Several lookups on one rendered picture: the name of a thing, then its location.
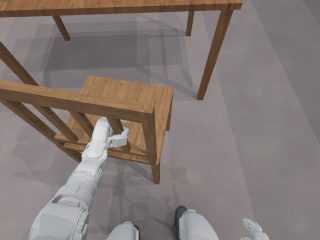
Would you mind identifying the robot right hand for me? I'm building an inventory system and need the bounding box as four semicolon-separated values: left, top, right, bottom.
240;218;269;240

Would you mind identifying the robot left upper arm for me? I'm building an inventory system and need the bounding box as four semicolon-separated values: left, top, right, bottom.
30;203;90;240

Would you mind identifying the right robot foot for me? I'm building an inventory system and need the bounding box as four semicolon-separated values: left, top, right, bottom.
175;206;187;240

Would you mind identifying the right robot thigh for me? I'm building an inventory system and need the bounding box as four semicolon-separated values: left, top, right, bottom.
179;213;219;240

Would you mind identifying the table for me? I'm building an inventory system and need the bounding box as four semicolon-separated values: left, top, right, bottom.
0;0;243;101

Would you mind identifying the chair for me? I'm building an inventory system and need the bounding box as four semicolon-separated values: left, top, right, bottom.
0;75;174;185

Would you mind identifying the robot left hand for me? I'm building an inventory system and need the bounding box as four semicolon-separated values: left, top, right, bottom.
91;116;130;148

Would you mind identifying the robot left forearm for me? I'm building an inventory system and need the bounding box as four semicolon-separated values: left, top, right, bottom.
28;140;108;240

